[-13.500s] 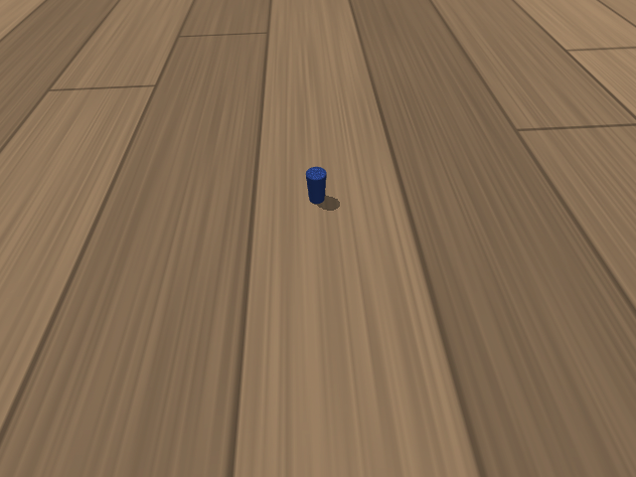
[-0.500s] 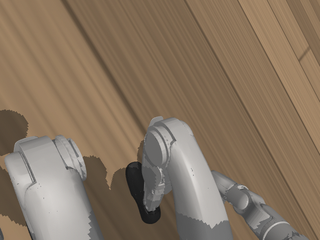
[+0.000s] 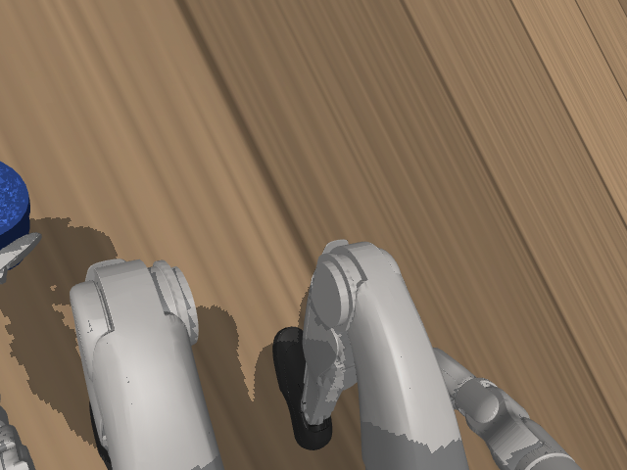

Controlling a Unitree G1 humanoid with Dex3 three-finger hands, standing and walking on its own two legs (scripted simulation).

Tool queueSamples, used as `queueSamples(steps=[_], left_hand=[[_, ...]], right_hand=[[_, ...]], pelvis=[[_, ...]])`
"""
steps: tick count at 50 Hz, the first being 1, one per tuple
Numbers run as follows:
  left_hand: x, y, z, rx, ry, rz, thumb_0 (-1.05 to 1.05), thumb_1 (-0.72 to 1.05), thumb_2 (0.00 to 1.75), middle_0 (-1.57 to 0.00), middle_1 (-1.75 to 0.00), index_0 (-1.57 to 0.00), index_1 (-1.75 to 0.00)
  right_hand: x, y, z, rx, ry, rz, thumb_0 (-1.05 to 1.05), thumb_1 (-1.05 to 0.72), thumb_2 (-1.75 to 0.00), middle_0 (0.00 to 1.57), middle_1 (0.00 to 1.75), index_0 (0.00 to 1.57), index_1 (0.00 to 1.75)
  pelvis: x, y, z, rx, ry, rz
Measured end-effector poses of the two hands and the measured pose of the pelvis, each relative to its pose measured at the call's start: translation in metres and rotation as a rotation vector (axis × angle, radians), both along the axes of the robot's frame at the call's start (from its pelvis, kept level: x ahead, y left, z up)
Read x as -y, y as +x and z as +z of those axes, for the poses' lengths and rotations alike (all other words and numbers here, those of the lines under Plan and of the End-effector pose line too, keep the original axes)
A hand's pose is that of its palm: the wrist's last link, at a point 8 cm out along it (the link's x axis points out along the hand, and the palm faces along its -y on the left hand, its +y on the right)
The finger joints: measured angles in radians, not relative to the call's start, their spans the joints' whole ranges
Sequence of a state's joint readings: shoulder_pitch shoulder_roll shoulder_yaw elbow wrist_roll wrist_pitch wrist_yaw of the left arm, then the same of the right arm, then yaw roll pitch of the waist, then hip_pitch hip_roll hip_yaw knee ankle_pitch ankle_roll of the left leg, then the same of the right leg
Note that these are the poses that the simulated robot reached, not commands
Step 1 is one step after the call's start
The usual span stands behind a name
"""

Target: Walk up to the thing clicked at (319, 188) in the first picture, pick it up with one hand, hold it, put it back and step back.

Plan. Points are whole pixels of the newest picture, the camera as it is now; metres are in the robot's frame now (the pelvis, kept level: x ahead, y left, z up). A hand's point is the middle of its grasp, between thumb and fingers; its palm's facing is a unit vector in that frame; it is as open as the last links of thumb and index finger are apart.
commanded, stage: settle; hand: left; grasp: from the side
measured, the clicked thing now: out of the picture +0.38 +0.32 -0.17
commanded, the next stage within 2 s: lift in 1.64 s
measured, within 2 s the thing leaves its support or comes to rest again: neither
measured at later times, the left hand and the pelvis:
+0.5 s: hand out of the picture +0.36 +0.32 -0.04, palm faces +0.41 -0.91 -0.05, open 11.7 cm; pelvis +0.02 -0.02 +0.04, yaw +5 degrees
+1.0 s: hand out of the picture +0.37 +0.31 +0.02, palm faces +0.41 -0.91 -0.06, open 11.8 cm; pelvis +0.02 -0.03 +0.06, yaw +9 degrees
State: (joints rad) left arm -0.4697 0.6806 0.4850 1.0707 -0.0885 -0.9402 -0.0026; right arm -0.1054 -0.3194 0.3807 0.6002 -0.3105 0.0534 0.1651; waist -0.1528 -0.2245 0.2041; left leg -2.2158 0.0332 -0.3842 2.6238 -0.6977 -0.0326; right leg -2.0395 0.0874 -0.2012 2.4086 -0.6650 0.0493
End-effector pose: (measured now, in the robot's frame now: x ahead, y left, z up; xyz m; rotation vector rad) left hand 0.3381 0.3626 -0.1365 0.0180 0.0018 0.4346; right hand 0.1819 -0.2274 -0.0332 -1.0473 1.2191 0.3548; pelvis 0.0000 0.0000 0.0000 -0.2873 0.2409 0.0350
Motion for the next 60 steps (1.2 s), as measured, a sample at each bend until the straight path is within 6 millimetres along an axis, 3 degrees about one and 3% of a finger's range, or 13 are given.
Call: queueSamples(steps=[10, 26, 33, 41, 60], left_hand=[[-0.009, -0.006, 0.055, 0.008, 0.029, -0.003, 0.02, -0.46, 0.96, -0.66, -0.94, -0.56, -0.94], [0.006, -0.015, 0.107, -0.049, 0.021, -0.012, 0.03, -0.47, 0.97, -0.67, -0.93, -0.57, -0.94], [0.007, -0.009, 0.135, -0.034, 0.035, -0.006, 0.03, -0.49, 0.99, -0.67, -0.94, -0.57, -0.94], [0.011, -0.001, 0.153, -0.04, 0.028, -0.016, 0.03, -0.51, 1.01, -0.68, -0.94, -0.58, -0.95], [0.009, -0.011, 0.181, -0.058, 0.025, -0.001, 0.03, -0.53, 1.04, -0.68, -0.95, -0.58, -0.96]], right_hand=[[-0.001, 0.019, -0.006, 0.061, 0.119, -0.089, 0.0, -0.9, -0.9, 0.21, 0.3, 0.2, 0.3], [0.012, 0.04, -0.017, 0.11, 0.239, -0.245, 0.01, -0.9, -0.9, 0.21, 0.3, 0.2, 0.3], [0.02, 0.041, -0.024, 0.106, 0.266, -0.307, 0.01, -0.9, -0.9, 0.21, 0.3, 0.2, 0.3], [0.026, 0.038, -0.022, 0.115, 0.282, -0.364, 0.01, -0.91, -0.9, 0.21, 0.3, 0.2, 0.3], [0.025, 0.038, 0.001, 0.157, 0.294, -0.393, 0.01, -0.91, -0.91, 0.21, 0.3, 0.2, 0.3]], pelvis=[[0.005, 0.005, 0.014, -0.092, 0.034, 0.023], [0.019, 0.017, 0.037, -0.227, 0.104, 0.056], [0.023, 0.022, 0.045, -0.268, 0.129, 0.066], [0.025, 0.024, 0.053, -0.291, 0.143, 0.071], [0.026, 0.022, 0.077, -0.313, 0.155, 0.089]])
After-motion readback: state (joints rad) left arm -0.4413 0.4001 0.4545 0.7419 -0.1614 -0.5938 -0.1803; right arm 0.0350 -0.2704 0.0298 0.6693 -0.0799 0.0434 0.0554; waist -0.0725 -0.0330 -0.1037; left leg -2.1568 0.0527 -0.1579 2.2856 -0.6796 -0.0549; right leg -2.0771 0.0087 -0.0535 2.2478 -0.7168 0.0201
